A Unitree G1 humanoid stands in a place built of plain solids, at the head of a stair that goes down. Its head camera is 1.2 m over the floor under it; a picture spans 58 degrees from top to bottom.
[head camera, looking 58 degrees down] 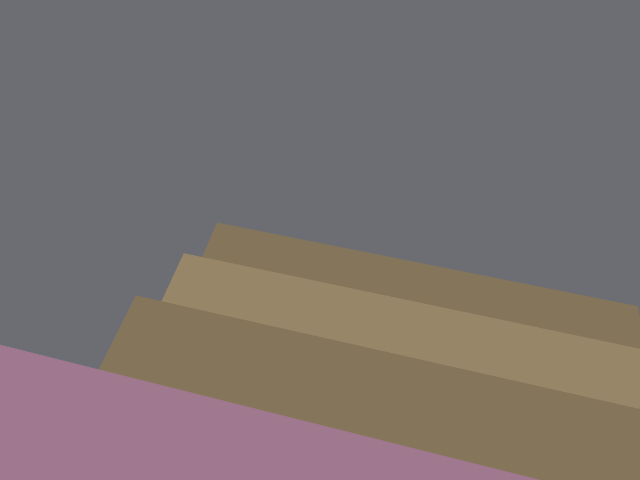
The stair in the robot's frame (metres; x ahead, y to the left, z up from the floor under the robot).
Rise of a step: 0.20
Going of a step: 0.30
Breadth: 1.98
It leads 13 degrees to the right of straight ahead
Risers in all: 4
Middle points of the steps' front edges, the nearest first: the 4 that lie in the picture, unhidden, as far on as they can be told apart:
0.13 -0.25 0.00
0.42 -0.32 -0.20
0.71 -0.38 -0.39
1.00 -0.45 -0.59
